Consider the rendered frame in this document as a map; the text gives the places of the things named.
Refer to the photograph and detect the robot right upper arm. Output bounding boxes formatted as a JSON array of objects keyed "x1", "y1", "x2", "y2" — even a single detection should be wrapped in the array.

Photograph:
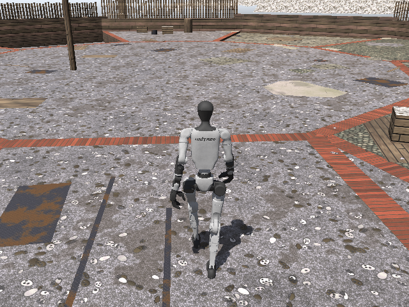
[{"x1": 218, "y1": 129, "x2": 233, "y2": 162}]

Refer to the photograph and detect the robot left forearm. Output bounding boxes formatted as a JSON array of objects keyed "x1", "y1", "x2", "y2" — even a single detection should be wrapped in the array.
[{"x1": 171, "y1": 155, "x2": 184, "y2": 191}]

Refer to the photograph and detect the robot left hand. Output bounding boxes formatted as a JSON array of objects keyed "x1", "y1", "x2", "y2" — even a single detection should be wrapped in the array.
[{"x1": 170, "y1": 189, "x2": 185, "y2": 209}]

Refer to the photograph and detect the robot left upper arm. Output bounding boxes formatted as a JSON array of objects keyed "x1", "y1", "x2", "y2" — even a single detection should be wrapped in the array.
[{"x1": 178, "y1": 128, "x2": 192, "y2": 165}]

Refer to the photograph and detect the humanoid robot torso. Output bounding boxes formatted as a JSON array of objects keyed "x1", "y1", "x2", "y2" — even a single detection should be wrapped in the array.
[{"x1": 190, "y1": 126, "x2": 220, "y2": 192}]

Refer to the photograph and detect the robot right hand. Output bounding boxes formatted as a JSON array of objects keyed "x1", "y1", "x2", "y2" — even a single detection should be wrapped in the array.
[{"x1": 219, "y1": 171, "x2": 234, "y2": 184}]

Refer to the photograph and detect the robot right forearm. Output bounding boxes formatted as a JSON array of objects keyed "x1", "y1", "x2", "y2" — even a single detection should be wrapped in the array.
[{"x1": 226, "y1": 154, "x2": 234, "y2": 175}]

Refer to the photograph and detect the right robot shin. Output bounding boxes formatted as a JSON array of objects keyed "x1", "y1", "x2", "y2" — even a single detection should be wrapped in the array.
[{"x1": 209, "y1": 223, "x2": 220, "y2": 269}]

